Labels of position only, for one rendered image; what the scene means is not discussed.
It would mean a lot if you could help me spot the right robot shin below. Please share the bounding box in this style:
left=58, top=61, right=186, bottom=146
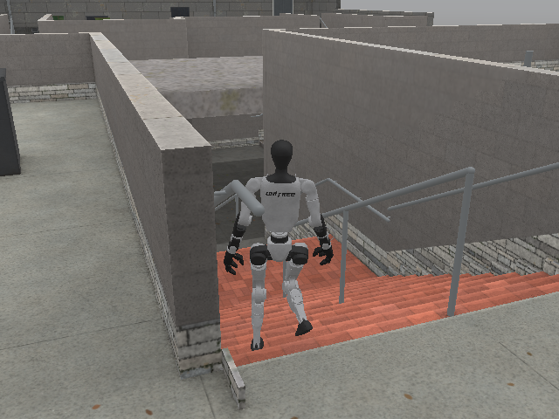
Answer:
left=286, top=280, right=307, bottom=323

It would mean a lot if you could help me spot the right robot hand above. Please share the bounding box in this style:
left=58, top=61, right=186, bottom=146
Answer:
left=313, top=245, right=334, bottom=265

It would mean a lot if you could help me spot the left robot hand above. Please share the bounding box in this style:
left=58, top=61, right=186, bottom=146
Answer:
left=224, top=251, right=244, bottom=275

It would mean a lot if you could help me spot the left robot upper arm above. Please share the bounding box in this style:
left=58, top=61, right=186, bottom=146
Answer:
left=238, top=177, right=263, bottom=226

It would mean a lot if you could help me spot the left robot forearm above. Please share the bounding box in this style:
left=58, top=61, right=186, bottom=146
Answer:
left=227, top=212, right=246, bottom=254

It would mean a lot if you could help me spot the right robot upper arm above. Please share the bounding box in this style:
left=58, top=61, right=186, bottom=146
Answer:
left=300, top=178, right=322, bottom=227

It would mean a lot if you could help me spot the right robot forearm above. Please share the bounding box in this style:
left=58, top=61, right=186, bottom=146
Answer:
left=314, top=214, right=331, bottom=250

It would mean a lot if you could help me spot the left robot foot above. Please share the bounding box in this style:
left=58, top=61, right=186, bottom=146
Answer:
left=251, top=337, right=264, bottom=351

